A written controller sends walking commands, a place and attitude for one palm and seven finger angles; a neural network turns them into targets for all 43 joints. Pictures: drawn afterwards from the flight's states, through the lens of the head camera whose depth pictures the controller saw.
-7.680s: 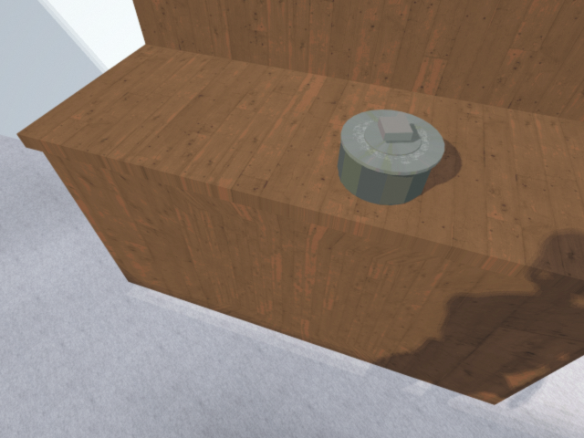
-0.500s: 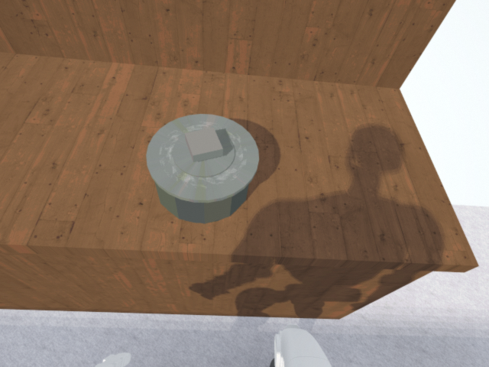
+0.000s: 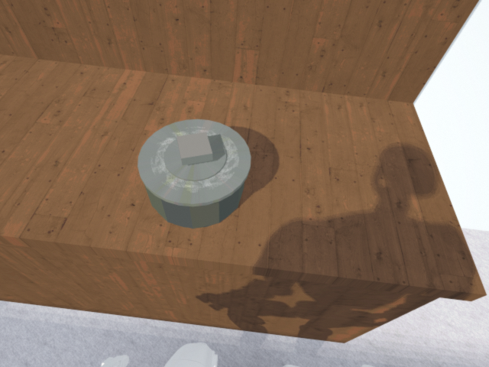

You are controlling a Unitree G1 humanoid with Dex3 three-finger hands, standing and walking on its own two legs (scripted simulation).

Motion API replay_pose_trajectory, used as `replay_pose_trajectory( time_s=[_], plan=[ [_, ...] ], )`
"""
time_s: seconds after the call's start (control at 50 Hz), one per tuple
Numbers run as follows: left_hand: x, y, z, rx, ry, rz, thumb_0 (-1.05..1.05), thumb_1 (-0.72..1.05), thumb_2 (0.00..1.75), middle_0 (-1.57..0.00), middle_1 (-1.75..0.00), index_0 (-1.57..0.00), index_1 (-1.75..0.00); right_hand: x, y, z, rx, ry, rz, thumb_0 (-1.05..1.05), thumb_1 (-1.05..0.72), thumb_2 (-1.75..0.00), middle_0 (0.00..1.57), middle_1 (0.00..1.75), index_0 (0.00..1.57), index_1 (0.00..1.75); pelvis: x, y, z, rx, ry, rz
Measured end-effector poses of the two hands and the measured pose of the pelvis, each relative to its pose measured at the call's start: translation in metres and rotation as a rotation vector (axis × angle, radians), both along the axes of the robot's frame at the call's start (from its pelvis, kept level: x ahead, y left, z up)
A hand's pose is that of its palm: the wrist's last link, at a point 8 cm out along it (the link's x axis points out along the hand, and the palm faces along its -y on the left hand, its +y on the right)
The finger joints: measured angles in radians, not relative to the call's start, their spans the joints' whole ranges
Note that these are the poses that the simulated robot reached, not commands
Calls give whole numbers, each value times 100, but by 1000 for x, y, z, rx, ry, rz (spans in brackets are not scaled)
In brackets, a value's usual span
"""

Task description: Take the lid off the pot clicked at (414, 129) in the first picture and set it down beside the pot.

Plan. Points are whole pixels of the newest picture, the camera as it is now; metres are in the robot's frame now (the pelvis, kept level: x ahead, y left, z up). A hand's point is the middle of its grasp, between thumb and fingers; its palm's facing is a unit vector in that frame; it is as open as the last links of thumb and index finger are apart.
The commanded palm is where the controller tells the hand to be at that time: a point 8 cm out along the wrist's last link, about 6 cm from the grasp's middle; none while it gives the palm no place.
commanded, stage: come to a stop and stand still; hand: left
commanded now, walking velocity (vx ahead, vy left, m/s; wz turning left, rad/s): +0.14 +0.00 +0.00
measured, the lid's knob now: (194, 148) +0.44 +0.13 +0.08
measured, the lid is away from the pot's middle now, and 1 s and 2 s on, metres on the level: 0.00 0.00 0.00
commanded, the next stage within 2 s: look again from close up in 1.36 s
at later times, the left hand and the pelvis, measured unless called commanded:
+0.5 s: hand out of the picture -0.07 +0.26 -0.18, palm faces -0.05 -0.99 -0.16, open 7.4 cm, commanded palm none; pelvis -0.05 +0.07 +0.01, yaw -3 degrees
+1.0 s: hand out of the picture -0.03 +0.19 -0.17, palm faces -0.05 -0.98 -0.18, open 7.2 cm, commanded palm none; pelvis -0.03 +0.03 +0.01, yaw -3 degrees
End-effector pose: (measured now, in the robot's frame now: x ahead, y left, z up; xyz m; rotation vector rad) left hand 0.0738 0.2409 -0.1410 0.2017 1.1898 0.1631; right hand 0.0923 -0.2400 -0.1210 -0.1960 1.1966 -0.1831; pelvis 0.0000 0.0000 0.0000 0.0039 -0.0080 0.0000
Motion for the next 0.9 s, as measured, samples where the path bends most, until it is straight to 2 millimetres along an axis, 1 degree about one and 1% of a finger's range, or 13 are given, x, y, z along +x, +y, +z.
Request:
replay_pose_trajectory(
  time_s=[0.04, 0.08, 0.12, 0.16, 0.24, 0.32, 0.42, 0.48, 0.54, 0.64, 0.72, 0.8, 0.9],
  plan=[
    [-19, 15, -4, 9, 25, 14, 0, 91, 90, -20, -30, -21, -30, 4, 11, 3, 1, -34, 22, 0, -91, -90, 20, 30, 20, 30, -7, 8, -2, -1, 3, 0],
    [-38, 30, -11, 11, 49, 29, 0, 91, 90, -20, -30, -21, -30, 1, 25, 4, 2, -62, 38, 0, -91, -90, 20, 30, 20, 30, -13, 18, -6, -9, 3, -2],
    [-55, 44, -18, 8, 77, 42, 0, 91, 90, -20, -30, -21, -30, -10, 40, 1, 1, -71, 40, 0, -91, -90, 20, 30, 20, 30, -18, 30, -10, -4, -12, -4],
    [-72, 52, -18, -1, 108, 55, 0, 91, 90, -20, -30, -20, -30, -29, 57, 1, 15, -53, 34, 0, -91, -90, 20, 30, 20, 30, -22, 39, -7, 6, -32, -20],
    [-101, 59, -11, -31, 155, 74, 0, 91, 90, -20, -30, -20, -30, -60, 70, 4, 3, -15, 4, -2, -96, -90, 20, 30, 20, 30, -25, 57, 1, -11, -25, -14],
    [-125, 64, -10, -55, 190, 88, 0, 91, 90, -20, -30, -20, -30, -86, 79, 5, -4, 49, 14, -1, -95, -90, 21, 30, 20, 30, -31, 65, 5, -13, 3, -11],
    [-144, 66, -11, -76, 271, 45, 0, 91, 90, -20, -30, -20, -30, -117, 85, 7, -17, 93, -42, 0, -94, -90, 21, 30, 21, 30, -41, 71, 7, -13, 29, -34],
    [-145, 65, -10, -80, 302, 6, 0, 91, 90, -20, -30, -20, -30, -139, 88, 6, -12, 122, -85, 0, -93, -90, 21, 30, 20, 30, -49, 74, 7, -18, 33, -49],
    [-138, 64, -8, -76, 301, -29, 0, 91, 90, -20, -30, -20, -30, -163, 91, 3, 8, 161, -127, 0, -92, -90, 20, 30, 20, 30, -54, 74, 8, -22, 31, -60],
    [-115, 56, -3, -56, 246, -68, 0, 91, 90, -20, -30, -20, -30, -201, 94, -6, 55, 233, -183, 0, -91, -90, 20, 30, 20, 30, -58, 69, 8, -18, 33, -65],
    [-95, 43, 1, -39, 169, -74, 0, 91, 90, -20, -30, -20, -30, -223, 91, -15, 94, 288, -204, 0, -91, -90, 20, 30, 20, 30, -57, 60, 5, -2, 29, -61],
    [-88, 30, 4, -19, 127, -54, 1, 93, 90, -20, -30, -20, -30, -232, 87, -21, 123, 324, -207, 0, -91, -90, 20, 30, 20, 30, -52, 49, 4, -11, 10, -49],
    [-93, 16, 1, -34, 156, -38, 1, 94, 90, -20, -30, -20, -30, -219, 84, -22, 136, 316, -202, 0, -91, -90, 20, 30, 20, 30, -39, 37, 4, -7, 2, -51]
  ],
)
